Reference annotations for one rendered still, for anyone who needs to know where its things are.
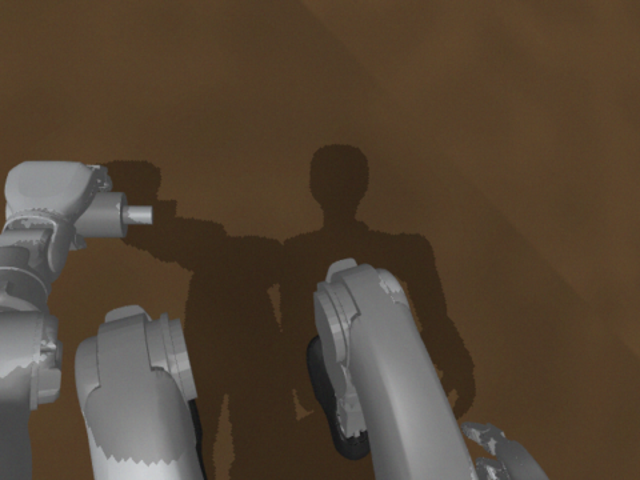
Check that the left robot arm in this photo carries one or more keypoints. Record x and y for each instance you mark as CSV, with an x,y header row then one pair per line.
x,y
34,246

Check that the left robot foot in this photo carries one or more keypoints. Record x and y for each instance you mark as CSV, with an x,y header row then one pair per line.
x,y
198,433

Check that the left robot hand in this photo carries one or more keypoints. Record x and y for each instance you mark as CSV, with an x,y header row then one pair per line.
x,y
63,188

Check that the right robot hand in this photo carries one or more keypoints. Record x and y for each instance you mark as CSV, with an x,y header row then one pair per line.
x,y
514,461

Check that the bottle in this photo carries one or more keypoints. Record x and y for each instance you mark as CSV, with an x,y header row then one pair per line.
x,y
108,216

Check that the right robot foot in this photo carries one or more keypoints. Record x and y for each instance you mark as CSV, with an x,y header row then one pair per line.
x,y
350,448

